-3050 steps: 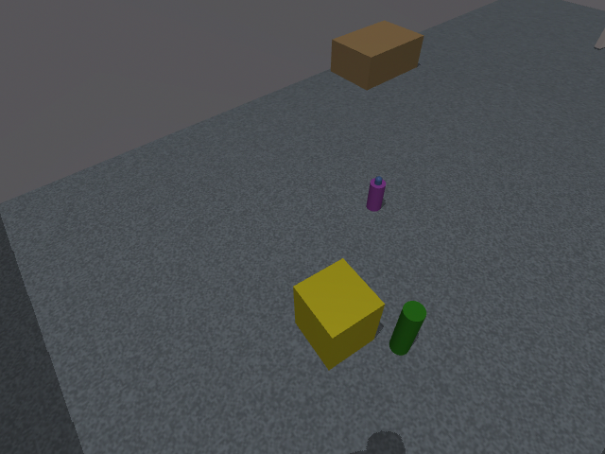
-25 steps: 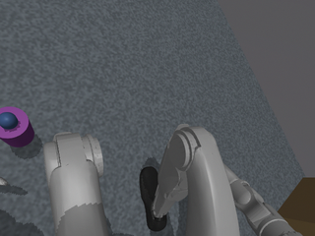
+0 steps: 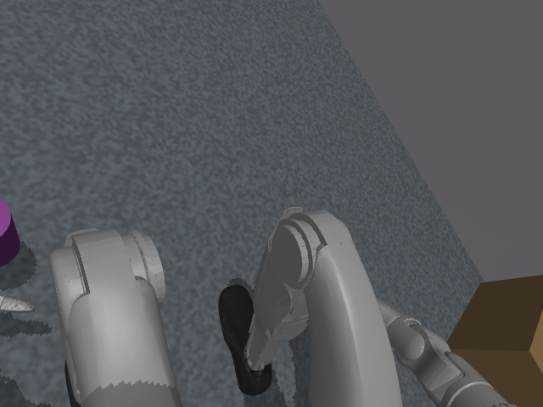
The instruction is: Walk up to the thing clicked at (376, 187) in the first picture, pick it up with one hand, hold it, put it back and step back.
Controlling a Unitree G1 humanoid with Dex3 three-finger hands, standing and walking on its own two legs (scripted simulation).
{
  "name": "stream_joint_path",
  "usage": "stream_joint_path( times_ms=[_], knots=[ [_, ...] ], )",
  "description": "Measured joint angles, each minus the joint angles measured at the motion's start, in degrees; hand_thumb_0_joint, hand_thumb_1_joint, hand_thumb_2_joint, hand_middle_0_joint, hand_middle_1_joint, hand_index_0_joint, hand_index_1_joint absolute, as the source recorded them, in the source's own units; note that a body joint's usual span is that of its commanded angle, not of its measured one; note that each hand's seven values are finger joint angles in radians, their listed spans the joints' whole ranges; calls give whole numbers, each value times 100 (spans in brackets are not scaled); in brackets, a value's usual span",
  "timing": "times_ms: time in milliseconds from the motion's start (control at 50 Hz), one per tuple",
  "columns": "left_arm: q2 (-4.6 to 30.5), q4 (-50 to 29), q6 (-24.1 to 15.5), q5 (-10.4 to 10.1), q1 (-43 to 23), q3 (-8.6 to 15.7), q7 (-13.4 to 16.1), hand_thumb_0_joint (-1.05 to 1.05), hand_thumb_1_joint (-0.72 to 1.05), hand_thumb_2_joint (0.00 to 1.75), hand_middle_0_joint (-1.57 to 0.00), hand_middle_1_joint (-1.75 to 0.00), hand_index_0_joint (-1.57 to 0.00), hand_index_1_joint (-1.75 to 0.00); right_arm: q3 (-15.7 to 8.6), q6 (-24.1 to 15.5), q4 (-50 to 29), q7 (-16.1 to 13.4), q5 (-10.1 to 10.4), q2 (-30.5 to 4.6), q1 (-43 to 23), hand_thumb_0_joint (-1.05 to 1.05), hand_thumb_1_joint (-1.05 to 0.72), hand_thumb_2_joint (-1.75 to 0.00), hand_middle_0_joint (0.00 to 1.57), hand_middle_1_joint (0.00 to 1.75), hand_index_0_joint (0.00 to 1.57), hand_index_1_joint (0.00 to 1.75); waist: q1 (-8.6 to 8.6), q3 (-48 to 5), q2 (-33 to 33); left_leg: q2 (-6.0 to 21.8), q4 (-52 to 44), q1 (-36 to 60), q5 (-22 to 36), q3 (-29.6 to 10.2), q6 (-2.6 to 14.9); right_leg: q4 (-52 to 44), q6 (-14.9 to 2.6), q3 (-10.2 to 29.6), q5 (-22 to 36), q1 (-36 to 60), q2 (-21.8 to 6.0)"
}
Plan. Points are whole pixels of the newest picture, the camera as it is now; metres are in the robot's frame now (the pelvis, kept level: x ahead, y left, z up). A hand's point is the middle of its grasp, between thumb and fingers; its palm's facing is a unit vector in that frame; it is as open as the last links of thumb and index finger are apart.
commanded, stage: close in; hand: left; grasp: from the side
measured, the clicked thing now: out of the picture +0.37 +0.29 -0.18
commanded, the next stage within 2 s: close in 0.02 s
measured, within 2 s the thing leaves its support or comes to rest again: leaves its support in 1.16 s
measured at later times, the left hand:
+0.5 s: hand out of the picture +0.36 +0.29 -0.17, palm faces +0.37 -0.93 +0.01, open 12.3 cm
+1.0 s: hand out of the picture +0.37 +0.29 -0.18, palm faces +0.38 -0.92 -0.01, open 9.7 cm
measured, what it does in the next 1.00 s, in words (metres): stands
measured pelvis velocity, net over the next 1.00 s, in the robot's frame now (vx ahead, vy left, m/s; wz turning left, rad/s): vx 0.00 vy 0.01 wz -0.03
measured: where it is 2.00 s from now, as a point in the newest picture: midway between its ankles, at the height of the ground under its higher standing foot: (185, 389)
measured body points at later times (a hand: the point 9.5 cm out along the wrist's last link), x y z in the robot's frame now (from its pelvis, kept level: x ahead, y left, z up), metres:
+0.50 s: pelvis +0.00 +0.01 +0.00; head +0.20 +0.21 +0.34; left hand +0.33 +0.34 -0.17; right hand +0.21 -0.22 -0.02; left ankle +0.09 +0.12 -0.24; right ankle +0.15 -0.12 -0.24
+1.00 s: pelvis +0.00 +0.01 +0.00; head +0.20 +0.21 +0.34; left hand +0.34 +0.34 -0.17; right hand +0.19 -0.23 -0.02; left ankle +0.09 +0.12 -0.24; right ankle +0.15 -0.12 -0.24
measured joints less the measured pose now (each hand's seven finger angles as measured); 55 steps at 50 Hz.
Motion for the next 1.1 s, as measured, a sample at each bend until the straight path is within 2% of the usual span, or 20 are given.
stream_joint_path(
  times_ms=[140, 220, 300, 400, 600, 840, 980, 1100],
  knots=[
    [108, 29, -195, 210, 57, 31, 347, -2, -54, 6, -7, -8, -7, -7, 77, 48, -82, 59, -97, -41, -19, 0, -91, -90, 21, 30, 20, 30, -31, 158, -143, -5, 57, -4, -14, -96, -31, 4, -3, -63, 36, -9, 32],
    [135, -54, -289, 228, 116, 31, 517, -2, -49, 10, -10, -9, -9, -9, 103, 60, -44, 84, -144, -61, -56, 0, -91, -90, 21, 30, 20, 30, -4, 273, -165, -17, 88, -13, -31, -118, -24, 13, 20, -77, 18, 4, 36],
    [168, -56, -335, 224, 78, -34, 683, -2, -37, 18, -19, -17, -17, -17, 119, 77, -7, 106, -177, -42, -90, 0, -90, -90, 21, 30, 20, 30, 12, 315, -171, -27, 112, -15, -54, -130, -13, 21, 46, -84, -10, 25, 38],
    [226, -11, -336, 331, -26, -208, 793, -2, -20, 30, -30, -28, -29, -28, 144, 99, -7, 128, -190, 8, -137, 0, -89, -90, 21, 30, 20, 30, -10, 284, -158, -20, 125, -13, -94, -157, 3, 4, 57, -105, -34, 40, 53],
    [263, 90, -396, 484, -61, -243, 979, -1, 14, 55, -54, -50, -52, -51, 214, 166, -127, 165, -205, 36, -166, 0, -88, -89, 21, 30, 20, 30, -59, 283, -166, -6, 129, 27, -137, -236, 7, -59, 40, -169, -38, 100, 89],
    [374, 130, -303, 540, -215, -174, 1210, -2, -8, 69, -70, -81, -69, -82, 235, 231, -102, 166, -244, 33, -133, 0, -88, -89, 21, 30, 20, 30, -72, 344, -233, 23, 96, 38, -98, -239, 19, -104, 56, -172, 25, 101, 116],
    [422, 66, -225, 558, -219, -219, 1251, -1, -20, 84, -72, -93, -71, -94, 232, 258, -99, 202, -239, 26, -80, 0, -88, -89, 21, 30, 20, 30, -91, 368, -212, 28, 91, 40, -124, -252, 11, -118, 47, -182, 12, 101, 122],
    [307, -200, -90, 570, -137, -224, 1253, -1, -25, 92, -71, -100, -70, -100, 162, 278, -78, 225, -210, 27, -29, 0, -90, -90, 21, 30, 20, 30, -53, 372, -180, 14, 75, 54, -145, -255, -21, -116, 52, -183, -13, 101, 105]
  ],
)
